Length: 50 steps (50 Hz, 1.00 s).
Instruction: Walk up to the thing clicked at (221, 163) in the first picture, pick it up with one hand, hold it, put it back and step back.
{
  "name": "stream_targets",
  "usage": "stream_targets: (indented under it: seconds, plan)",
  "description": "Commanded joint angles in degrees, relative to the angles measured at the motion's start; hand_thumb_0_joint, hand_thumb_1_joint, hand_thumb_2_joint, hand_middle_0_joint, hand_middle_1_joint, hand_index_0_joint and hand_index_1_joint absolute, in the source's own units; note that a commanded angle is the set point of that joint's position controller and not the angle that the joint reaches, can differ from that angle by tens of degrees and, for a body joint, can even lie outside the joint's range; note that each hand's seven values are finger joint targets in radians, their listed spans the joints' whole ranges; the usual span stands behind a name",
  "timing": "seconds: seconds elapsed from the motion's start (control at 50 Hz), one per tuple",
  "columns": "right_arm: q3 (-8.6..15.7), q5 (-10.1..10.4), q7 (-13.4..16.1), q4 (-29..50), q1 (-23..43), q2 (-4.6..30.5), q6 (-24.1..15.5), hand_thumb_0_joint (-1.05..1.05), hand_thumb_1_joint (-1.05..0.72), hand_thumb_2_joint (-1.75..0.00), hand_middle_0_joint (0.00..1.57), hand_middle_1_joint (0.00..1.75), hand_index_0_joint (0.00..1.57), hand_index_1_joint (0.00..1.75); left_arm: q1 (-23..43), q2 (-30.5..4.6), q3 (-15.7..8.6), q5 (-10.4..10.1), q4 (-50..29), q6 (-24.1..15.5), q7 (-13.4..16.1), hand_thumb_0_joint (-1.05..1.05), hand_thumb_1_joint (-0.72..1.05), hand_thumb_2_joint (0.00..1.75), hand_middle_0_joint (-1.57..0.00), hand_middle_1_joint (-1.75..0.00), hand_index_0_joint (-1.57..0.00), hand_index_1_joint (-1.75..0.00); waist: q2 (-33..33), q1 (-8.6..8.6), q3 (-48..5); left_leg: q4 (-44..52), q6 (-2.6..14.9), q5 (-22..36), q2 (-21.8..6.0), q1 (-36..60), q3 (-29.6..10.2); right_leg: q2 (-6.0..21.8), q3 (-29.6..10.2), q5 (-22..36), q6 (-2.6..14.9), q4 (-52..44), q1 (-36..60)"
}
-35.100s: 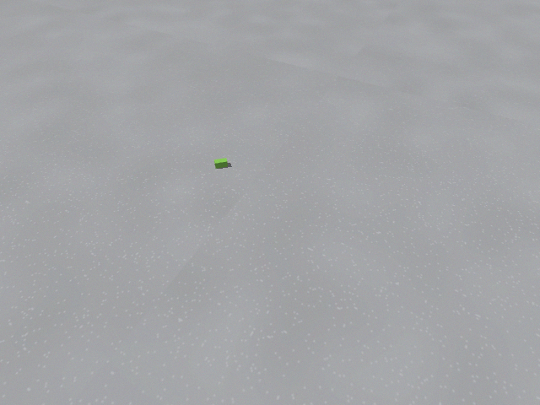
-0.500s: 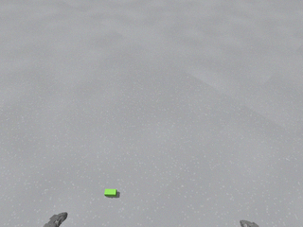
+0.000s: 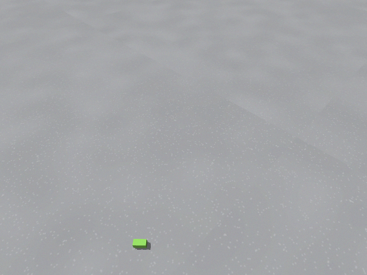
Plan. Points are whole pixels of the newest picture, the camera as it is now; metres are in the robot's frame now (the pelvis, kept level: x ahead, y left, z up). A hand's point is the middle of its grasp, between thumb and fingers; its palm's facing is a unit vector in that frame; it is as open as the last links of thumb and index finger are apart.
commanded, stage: stand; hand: left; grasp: from above
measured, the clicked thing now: (140, 243) +0.44 +0.26 -0.76
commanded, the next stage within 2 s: step back in 1.74 s
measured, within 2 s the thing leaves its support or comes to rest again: neither
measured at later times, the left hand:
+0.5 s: hand out of the picture +0.05 +0.23 -0.16, palm faces +0.01 -0.95 -0.32, open 7.4 cm
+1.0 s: hand out of the picture +0.08 +0.21 -0.16, palm faces +0.00 -0.96 -0.28, open 7.4 cm
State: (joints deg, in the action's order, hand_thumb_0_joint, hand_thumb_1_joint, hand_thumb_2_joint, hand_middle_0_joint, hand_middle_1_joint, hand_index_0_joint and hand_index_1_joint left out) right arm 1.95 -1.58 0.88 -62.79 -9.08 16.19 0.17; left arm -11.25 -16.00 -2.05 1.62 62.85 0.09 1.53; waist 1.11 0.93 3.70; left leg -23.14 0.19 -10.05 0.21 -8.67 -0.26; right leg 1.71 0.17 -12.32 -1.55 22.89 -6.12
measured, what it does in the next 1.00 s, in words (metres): stands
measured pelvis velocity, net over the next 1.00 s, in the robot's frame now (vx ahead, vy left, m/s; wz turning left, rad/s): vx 0.02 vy -0.01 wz -0.02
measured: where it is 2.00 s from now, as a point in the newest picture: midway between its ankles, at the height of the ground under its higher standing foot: outside the picture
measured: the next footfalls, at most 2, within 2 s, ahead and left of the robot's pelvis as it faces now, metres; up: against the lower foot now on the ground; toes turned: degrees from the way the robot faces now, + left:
none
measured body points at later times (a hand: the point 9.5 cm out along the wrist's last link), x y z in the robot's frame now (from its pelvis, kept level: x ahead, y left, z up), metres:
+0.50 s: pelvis +0.00 -0.01 +0.00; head +0.00 -0.01 +0.45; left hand +0.05 +0.28 -0.14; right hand +0.05 -0.30 -0.14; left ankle +0.03 +0.12 -0.74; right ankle +0.01 -0.14 -0.74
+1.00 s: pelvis +0.02 -0.01 +0.00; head +0.02 -0.01 +0.45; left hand +0.08 +0.26 -0.14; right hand +0.07 -0.28 -0.14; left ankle +0.03 +0.12 -0.74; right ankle +0.01 -0.14 -0.74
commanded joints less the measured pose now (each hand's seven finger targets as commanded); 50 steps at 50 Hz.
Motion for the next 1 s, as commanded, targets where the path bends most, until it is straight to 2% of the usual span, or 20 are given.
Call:
stream_targets:
  seconds: [0.0, 0.04, 0.16, 0.22, 0.3, 0.38, 0.48, 0.5, 0.54, 0.6, 0.64, 0.68, 0.7, 0.72, 0.82, 0.84, 0.9, 0.96, 0.98]
  plan:
    - [2.0, 0.1, 0.9, 2.7, 2.8, 11.0, -1.5, 0.00, -0.90, -0.90, 0.20, 0.30, 0.20, 0.30, 2.0, -10.7, -1.7, 0.1, -2.2, -1.1, 0.8, 0.00, 0.90, 0.90, -0.20, -0.30, -0.20, -0.30, -0.8, -0.07, -1.2, 6.7, 1.13, -1.8, -5.8, 0.5, -6.6, 4.4, -4.5, 1.8, 2.01, -5.8, -1.9]
    - [1.8, 0.2, 0.7, 2.4, 3.0, 10.8, -1.4, 0.00, -0.90, -0.90, 0.20, 0.30, 0.20, 0.30, 2.4, -11.0, -1.7, 0.1, -1.6, -1.1, 0.8, 0.00, 0.90, 0.90, -0.20, -0.30, -0.20, -0.30, -1.0, -0.19, 0.2, 7.4, 0.89, -3.6, -5.6, -0.1, -6.6, 4.0, -4.4, 0.0, 1.88, -6.3, -2.8]
    - [1.6, 0.2, 0.6, 1.7, 3.5, 11.5, -1.3, 0.00, -0.90, -0.90, 0.20, 0.30, 0.20, 0.30, 3.3, -11.8, -1.7, 0.1, -0.9, -1.2, 0.6, 0.00, 0.90, 0.90, -0.20, -0.30, -0.20, -0.30, -0.7, -0.26, -1.0, 7.1, 1.00, -3.0, -5.8, 0.8, -6.3, 4.5, -4.9, -0.5, 2.03, -7.4, -2.6]
    - [1.5, 0.1, 0.5, 1.4, 3.1, 11.7, -1.1, 0.00, -0.90, -0.90, 0.20, 0.30, 0.20, 0.30, 3.7, -12.2, -1.7, 0.0, -0.5, -1.0, 0.4, 0.00, 0.90, 0.90, -0.20, -0.30, -0.20, -0.30, -0.6, -0.61, 0.7, 8.1, 0.89, -6.7, -5.9, -1.3, -6.5, 4.1, -4.9, -2.9, 1.97, -7.7, -3.3]
    - [1.3, 0.3, 0.4, 1.1, 3.2, 12.0, -1.3, 0.00, -0.90, -0.90, 0.20, 0.30, 0.20, 0.30, 4.2, -12.4, -1.6, -0.2, -0.5, -1.4, 0.3, 0.00, 0.90, 0.90, -0.20, -0.30, -0.20, -0.30, -1.1, -0.60, -1.9, 7.1, 1.05, -1.8, -6.2, 1.0, -6.0, 4.9, -5.6, 0.5, 2.29, -8.0, -2.0]
    - [1.0, 0.4, 0.4, 0.6, 2.9, 11.9, -1.4, 0.00, -0.90, -0.90, 0.20, 0.30, 0.20, 0.30, 4.2, -12.3, -1.6, -0.3, 0.0, -1.4, 0.2, 0.00, 0.90, 0.90, -0.20, -0.30, -0.20, -0.30, -0.8, -0.63, -1.5, 7.5, 1.10, -1.7, -6.4, 0.6, -6.0, 4.7, -5.3, 1.6, 2.20, -7.6, -1.7]
    - [0.7, 0.5, 0.4, 0.4, 3.0, 11.8, -1.3, 0.00, -0.90, -0.90, 0.20, 0.30, 0.20, 0.30, 3.9, -11.7, -1.3, -0.5, 0.6, -1.1, 0.0, 0.00, 0.90, 0.90, -0.20, -0.30, -0.20, -0.30, -0.1, -0.53, -1.0, 8.3, 1.09, -4.5, -6.5, -0.3, -6.3, 4.4, -5.4, -0.6, 2.45, -7.6, -2.0]
    - [0.5, 0.6, 0.3, 0.2, 2.8, 11.3, -1.3, 0.00, -0.90, -0.90, 0.20, 0.30, 0.20, 0.30, 3.8, -10.8, -1.1, -0.5, 0.8, -1.1, -0.1, 0.00, 0.90, 0.90, -0.20, -0.30, -0.20, -0.30, -0.2, -0.56, -2.0, 7.9, 1.21, -3.3, -6.5, 0.2, -6.0, 4.5, -5.3, 1.0, 2.53, -7.5, -1.3]
    - [0.5, 0.5, 0.3, 0.2, 2.8, 12.0, -1.4, 0.00, -0.90, -0.90, 0.20, 0.30, 0.20, 0.30, 3.8, -11.8, -1.3, -0.4, 0.6, -1.1, -0.1, 0.00, 0.90, 0.90, -0.20, -0.30, -0.20, -0.30, -0.2, -0.56, -1.1, 8.5, 0.86, -3.7, -6.4, -0.5, -6.1, 4.3, -5.2, 0.6, 2.41, -7.4, -1.7]
    - [0.4, 0.6, 0.3, 0.1, 2.9, 11.4, -1.5, 0.00, -0.90, -0.90, 0.20, 0.30, 0.20, 0.30, 4.1, -11.3, -1.1, -0.5, 0.7, -1.2, 0.0, 0.00, 0.90, 0.90, -0.20, -0.30, -0.20, -0.30, -1.3, -0.76, -3.3, 6.9, 1.12, 2.1, -6.6, 2.6, -5.4, 4.8, -5.3, 3.6, 2.46, -7.6, -1.7]
    - [0.2, 0.7, 0.4, -0.1, 2.6, 10.9, -1.5, 0.00, -0.90, -0.90, 0.20, 0.30, 0.20, 0.30, 4.3, -10.9, -1.0, -0.5, 0.8, -1.4, 0.0, 0.00, 0.90, 0.90, -0.20, -0.30, -0.20, -0.30, -1.7, -0.92, -4.4, 6.2, 1.38, 4.3, -6.7, 3.0, -5.0, 5.1, -5.4, 7.1, 2.36, -7.4, -0.3]
    - [0.1, 0.6, 0.4, -0.3, 2.3, 11.1, -1.5, 0.00, -0.90, -0.90, 0.20, 0.30, 0.20, 0.30, 4.4, -11.0, -1.1, -0.6, 0.8, -1.4, 0.1, 0.00, 0.90, 0.90, -0.20, -0.30, -0.20, -0.30, -1.3, -0.84, -3.8, 6.5, 1.19, 5.6, -6.6, 3.1, -4.9, 5.0, -5.3, 7.8, 2.21, -7.3, -0.2]
    - [-0.2, 0.7, 0.4, -0.6, 2.1, 9.7, -1.4, 0.00, -0.90, -0.90, 0.20, 0.30, 0.20, 0.30, 4.1, -9.7, -0.7, -0.9, 1.3, -1.2, 0.0, 0.00, 0.90, 0.90, -0.20, -0.30, -0.20, -0.30, -1.7, -0.93, -3.7, 6.6, 1.21, 5.4, -6.5, 3.2, -4.7, 4.8, -5.2, 7.3, 2.30, -7.3, -0.5]
    - [-0.3, 0.7, 0.4, -0.8, 1.8, 9.7, -1.4, 0.00, -0.90, -0.90, 0.20, 0.30, 0.20, 0.30, 3.5, -9.3, -0.6, -0.8, 1.4, -1.1, 0.0, 0.00, 0.90, 0.90, -0.20, -0.30, -0.20, -0.30, -1.0, -0.93, -3.7, 6.3, 1.27, 5.5, -6.5, 3.4, -4.5, 4.7, -5.2, 7.8, 2.25, -7.4, -0.4]
    - [-0.3, 0.8, 0.5, -0.7, 1.6, 10.0, -1.4, 0.00, -0.90, -0.90, 0.20, 0.30, 0.20, 0.30, 3.8, -10.2, -0.9, -0.6, 1.2, -1.1, 0.1, 0.00, 0.90, 0.90, -0.20, -0.30, -0.20, -0.30, -1.2, -1.00, -3.6, 6.1, 1.17, 8.7, -6.7, 3.4, -4.2, 4.8, -4.9, 10.8, 2.05, -6.9, 0.3]
    - [-0.5, 0.8, 0.5, -1.1, 1.4, 9.1, -1.3, 0.00, -0.90, -0.90, 0.20, 0.30, 0.20, 0.30, 3.4, -9.2, -0.7, -0.7, 1.7, -1.0, 0.1, 0.00, 0.90, 0.90, -0.20, -0.30, -0.20, -0.30, -1.5, -0.96, -3.2, 6.4, 1.06, 7.6, -6.5, 3.3, -4.3, 4.5, -4.8, 9.8, 1.90, -7.1, -0.1]
    - [0.2, 0.6, 0.7, -0.4, 2.5, 11.1, -1.5, 0.00, -0.90, -0.90, 0.20, 0.30, 0.20, 0.30, 3.9, -10.4, -1.1, -0.6, 1.0, -1.2, 0.2, 0.00, 0.90, 0.90, -0.20, -0.30, -0.20, -0.30, -1.2, -0.87, -3.7, 5.9, 1.23, 9.2, -6.9, 4.0, -4.2, 4.8, -4.9, 10.9, 1.91, -7.0, -0.1]
    - [0.2, 0.7, 0.7, -0.3, 2.6, 10.7, -1.6, 0.00, -0.90, -0.90, 0.20, 0.30, 0.20, 0.30, 4.1, -10.1, -1.2, -0.6, 0.9, -1.3, 0.2, 0.00, 0.90, 0.90, -0.20, -0.30, -0.20, -0.30, -1.1, -0.98, -4.2, 5.7, 1.20, 10.4, -7.1, 4.5, -4.3, 4.8, -4.8, 11.7, 2.00, -6.6, 0.0]
    - [0.3, 0.6, 0.7, -0.4, 2.0, 11.1, -1.7, 0.00, -0.90, -0.90, 0.20, 0.30, 0.20, 0.30, 4.4, -11.0, -1.4, -0.7, 0.6, -1.4, 0.2, 0.00, 0.90, 0.90, -0.20, -0.30, -0.20, -0.30, -0.8, -1.10, -3.8, 5.8, 1.27, 10.5, -7.2, 3.7, -4.2, 5.1, -5.1, 12.1, 1.95, -6.6, 0.9]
